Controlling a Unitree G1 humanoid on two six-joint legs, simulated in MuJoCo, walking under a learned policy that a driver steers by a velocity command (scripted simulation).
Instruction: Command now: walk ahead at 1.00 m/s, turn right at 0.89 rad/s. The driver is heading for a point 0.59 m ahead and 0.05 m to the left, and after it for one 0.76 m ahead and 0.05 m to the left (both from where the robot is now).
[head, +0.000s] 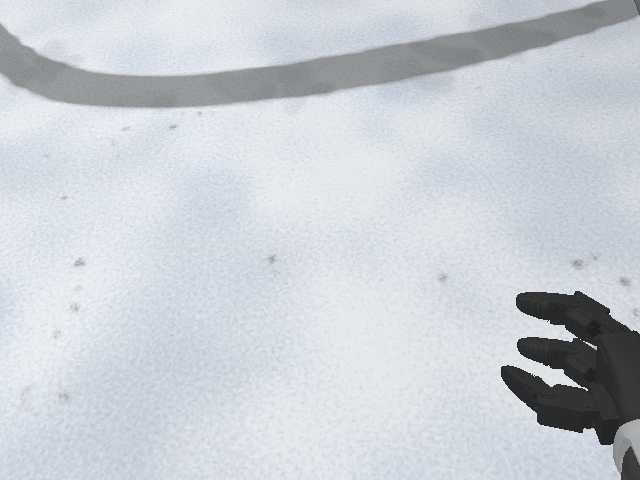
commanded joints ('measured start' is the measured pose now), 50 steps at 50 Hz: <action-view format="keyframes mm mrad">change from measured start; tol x32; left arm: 1 -182 145 33 -126 52 5 -2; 50 -653 157 19 -303 31 -87 -43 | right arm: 1 482 -241 -104 5 19 3 -39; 50 596 -227 -68 127 -1 72 36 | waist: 1 -356 -121 -352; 3 -265 396 -516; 11 -134 53 43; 21 -78 -302 -393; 42 -257 -83 21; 46 -252 482 132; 50 -205 41 25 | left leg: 1 859 165 -82 173 -186 83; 3 1185 497 -825 -51 -833 279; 8 528 292 -113 -82 253 166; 19 360 179 74 92 413 87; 21 8 -6 91 771 -700 -43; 23 -72 47 -32 939 -748 -58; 44 353 72 337 239 -403 137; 47 598 368 -724 -252 -728 402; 50 522 349 -554 -160 -629 333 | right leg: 1 -434 -115 27 535 780 33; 2 -798 14 -83 896 -42 80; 10 -869 -261 -296 791 71 122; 19 -201 -111 -357 63 734 31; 22 255 -619 72 219 1667 -226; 30 -399 -464 -198 -250 21 -100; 41 -297 -477 -457 -267 -101 17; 44 -425 -345 -617 183 -44 67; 46 -1101 -84 -450 924 -162 137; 50 -1097 -186 -278 798 120 105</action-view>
